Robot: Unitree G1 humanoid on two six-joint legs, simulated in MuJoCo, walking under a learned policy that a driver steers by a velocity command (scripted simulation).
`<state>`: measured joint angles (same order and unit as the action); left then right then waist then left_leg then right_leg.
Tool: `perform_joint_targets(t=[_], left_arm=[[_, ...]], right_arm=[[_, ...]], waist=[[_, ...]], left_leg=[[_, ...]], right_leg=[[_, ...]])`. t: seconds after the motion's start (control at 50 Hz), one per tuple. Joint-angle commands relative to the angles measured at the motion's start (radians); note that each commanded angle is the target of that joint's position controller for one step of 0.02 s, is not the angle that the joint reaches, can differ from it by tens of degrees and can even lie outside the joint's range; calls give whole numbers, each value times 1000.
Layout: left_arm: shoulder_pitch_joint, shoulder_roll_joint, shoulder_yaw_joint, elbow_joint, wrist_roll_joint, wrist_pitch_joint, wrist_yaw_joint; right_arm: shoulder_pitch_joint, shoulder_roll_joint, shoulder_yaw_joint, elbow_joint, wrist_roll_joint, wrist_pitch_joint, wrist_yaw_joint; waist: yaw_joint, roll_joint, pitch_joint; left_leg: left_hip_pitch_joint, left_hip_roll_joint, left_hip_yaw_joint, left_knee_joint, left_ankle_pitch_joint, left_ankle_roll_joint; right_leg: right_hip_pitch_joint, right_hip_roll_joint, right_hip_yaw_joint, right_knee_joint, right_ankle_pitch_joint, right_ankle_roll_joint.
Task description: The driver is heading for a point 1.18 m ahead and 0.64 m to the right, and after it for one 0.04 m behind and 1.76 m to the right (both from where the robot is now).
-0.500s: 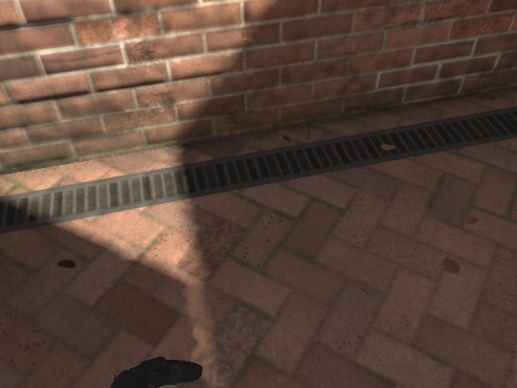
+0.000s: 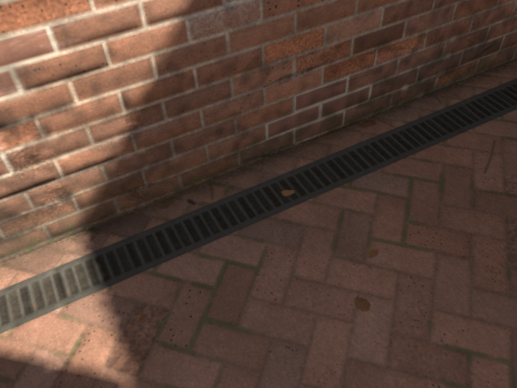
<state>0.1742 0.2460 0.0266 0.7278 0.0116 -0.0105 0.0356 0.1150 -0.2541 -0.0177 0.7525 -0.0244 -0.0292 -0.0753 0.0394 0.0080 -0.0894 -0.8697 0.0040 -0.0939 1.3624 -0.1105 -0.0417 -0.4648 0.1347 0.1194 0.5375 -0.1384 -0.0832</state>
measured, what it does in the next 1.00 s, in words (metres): steps to the left, turning right: left foot, then right foot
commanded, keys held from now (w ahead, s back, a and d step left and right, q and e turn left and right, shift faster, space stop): e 1.00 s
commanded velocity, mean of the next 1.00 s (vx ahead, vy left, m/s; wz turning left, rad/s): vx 0.00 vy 0.00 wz -0.60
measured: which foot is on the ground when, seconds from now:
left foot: up 0.00-0.26, down 0.28-0.68, up 0.70-1.00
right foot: down 0.00-0.28, up 0.30-0.66, down 0.68-1.00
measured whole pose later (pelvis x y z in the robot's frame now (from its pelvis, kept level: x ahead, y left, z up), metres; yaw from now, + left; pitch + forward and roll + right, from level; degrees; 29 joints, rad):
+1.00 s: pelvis +0.05 +0.12 +0.01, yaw -37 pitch +4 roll +4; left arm 0.21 0.24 0.04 0.58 -0.01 0.00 0.02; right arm 0.05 -0.25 -0.04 0.58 0.00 -0.01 -0.07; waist 0.03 0.01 0.02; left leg -0.66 0.01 -0.05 1.13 -0.25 -0.04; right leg -0.41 0.03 0.16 0.57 -0.23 -0.04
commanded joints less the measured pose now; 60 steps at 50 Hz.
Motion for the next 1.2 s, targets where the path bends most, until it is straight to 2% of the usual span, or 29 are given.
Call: perform_joint_targets(t=[0.02, 0.08, 0.16, 0.24, 0.26, 0.28, 0.3, 0.32, 0.34, 0.36, 0.4, 0.44, 0.48, 0.56, 0.6, 0.66, 0.68, 0.7, 0.72, 0.76, 0.8, 0.88, 0.98, 1.06, 1.12, 1.14, 1.16, 1.18, 1.2], left_arm=[[-63, 95, 19, -149, -3, 5, 14], [-67, 79, 13, -200, -4, 12, 26], [-89, 90, 26, -264, -17, 25, 27], [-81, 88, 45, -276, -42, 36, -7], [-67, 66, 44, -271, -56, 35, -16], [-22, 3, 29, -268, -60, 28, -28], [32, 19, 32, -271, -67, 15, -44], [-10, 106, 59, -273, -53, 1, -45], [-66, 135, 66, -253, -60, 12, -39], [-75, 101, 56, -241, -56, 30, -33], [-76, 66, 45, -236, -42, 52, -28], [-121, 13, 18, -247, -45, 59, -22], [-154, -4, 6, -253, -46, 54, -26], [-130, 31, 15, -244, -44, 39, -42], [-126, 76, 35, -240, -44, 34, -52], [-37, 64, 43, -199, -45, 26, -63], [38, 109, 61, -193, -40, 18, -61], [28, 252, 94, -209, -20, 14, -45], [52, 208, 86, -237, -12, 0, -44], [4, 161, 70, -248, -13, -18, -28], [-45, 143, 58, -271, -33, -14, -20], [-8, 131, 49, -241, -16, -5, -25], [24, 162, 67, -213, -29, 1, -12], [-1, 157, 67, -195, -21, 18, -37], [-22, 107, 49, -193, -35, 10, -39], [-3, 76, 40, -201, -21, 2, -40], [43, 4, 21, -195, -11, -10, -46], [78, 50, 30, -206, -30, -23, -51], [50, 122, 50, -193, -35, -24, -45]], right_arm=[[14, -46, -9, -85, 2, -10, -29], [10, -70, -13, -130, 20, -6, -32], [12, -25, 5, -181, 24, 6, -14], [138, -58, -35, -148, 47, -1, 17], [161, -66, -48, -124, 36, -4, 23], [176, -107, -62, -130, 13, -1, 27], [92, -159, -67, -187, -19, 17, 15], [90, -152, -79, -210, -25, 9, 9], [67, -73, -52, -226, -3, 7, 7], [45, -46, -41, -230, 10, 10, 1], [25, -70, -36, -234, 13, 14, -12], [83, -72, -36, -200, 6, 61, -27], [115, -82, -40, -194, 7, 71, -31], [73, -131, -58, -202, 31, 23, -16], [66, -147, -64, -195, 27, 12, -10], [80, -124, -55, -159, 31, 7, 3], [92, -99, -53, -152, 21, 3, 6], [53, -48, -37, -209, 7, -12, 6], [-82, -120, -53, -247, 21, -21, -6], [-87, -97, -48, -239, 48, -18, -3], [-58, -95, -47, -226, 28, -1, -5], [-52, -60, -41, -230, 29, 3, -2], [-118, -26, -28, -255, 21, -1, 3], [-100, -25, -35, -251, 40, 4, 29], [1, -17, -38, -205, 46, -1, 51], [46, -55, -48, -194, 27, -1, 56], [53, -102, -52, -209, 3, 5, 58], [11, -109, -52, -196, -9, 0, 64], [-47, -65, -43, -220, 5, -11, 66]], waist=[[-25, -105, -53], [-24, -136, -24], [-23, -168, -32], [-70, -209, -26], [-74, -156, -38], [-61, 33, -70], [5, 285, -36], [-21, 344, -49], [-47, 216, 21], [-46, 144, 51], [-50, 121, 81], [-76, 133, 116], [-105, 153, 72], [-101, 151, 28], [-98, 128, 37], [-52, 69, 40], [-23, 12, 42], [-56, -336, 41], [47, -325, 7], [15, -151, 18], [-15, -76, 17], [-27, -127, 8], [-12, -165, -8], [-30, -246, -47], [-74, -245, -60], [-71, -178, -98], [-39, 65, -128], [4, 304, -150], [-5, 261, -106]], left_leg=[[-76, -11, -32, 25, -20, -25], [-56, -4, -56, -18, -80, -53], [156, -10, -14, -377, -202, -40], [490, -39, 40, -810, -163, -11], [622, -31, 35, -890, -32, 4], [792, 140, -123, -887, 140, 64], [793, 321, -348, -951, 366, 213], [718, 406, -505, -1032, 198, 326], [667, 346, -408, -1014, 12, 306], [633, 282, -321, -1012, -125, 258], [584, 231, -195, -1018, -139, 233], [583, 134, -40, -1018, -185, 228], [660, 156, -31, -1003, -195, 238], [691, 249, -66, -1009, -150, 249], [662, 257, -42, -1002, -167, 240], [610, 204, 42, -898, -153, 189], [486, 167, 93, -758, -237, 130], [225, 10, 237, -510, -332, 18], [130, -42, 93, -297, -506, 4], [57, -14, 10, -88, -393, 8], [37, 7, -5, -70, -253, -2], [87, -4, 37, -62, -145, -13], [139, -1, 65, -287, -127, 6], [396, -42, 126, -564, -271, 15], [631, -37, 122, -854, -69, 40], [757, 43, 49, -859, 79, 73], [897, 217, -113, -881, 414, 168], [826, 354, -301, -961, 504, 346], [753, 349, -309, -988, 411, 374]], right_leg=[[191, -244, 397, -199, -219, -126], [213, -256, 426, -176, -189, -159], [171, -218, 399, -151, -120, -133], [137, -163, 381, -39, -26, -103], [89, -124, 345, 38, -50, -72], [-67, -27, 230, 283, -335, 2], [-239, 83, 69, 415, -534, 77], [-267, -14, 20, 619, -515, 123], [-285, -78, 17, 724, -421, 141], [-289, -101, 4, 788, -353, 144], [-272, -103, -43, 855, -272, 145], [-249, -67, -159, 647, -255, 156], [-219, -75, -182, 525, -263, 157], [-93, -144, -176, 372, -264, 115], [-23, -157, -188, 301, -228, 83], [163, -111, -224, 11, -107, 36], [295, -174, -79, -61, -55, 5], [376, -420, 340, -147, -12, -142], [376, -517, 515, -240, 18, -289], [369, -464, 423, -201, -66, -241], [342, -398, 335, -165, -26, -168], [241, -328, 281, -153, -5, -144], [220, -282, 293, -145, -85, -113], [151, -246, 254, -113, -35, -104], [110, -211, 235, -40, 50, -70], [47, -173, 207, 24, -3, -21], [-95, -52, 86, 259, -307, 56], [-142, -46, 15, 355, -501, 113], [-122, -103, 13, 468, -478, 145]])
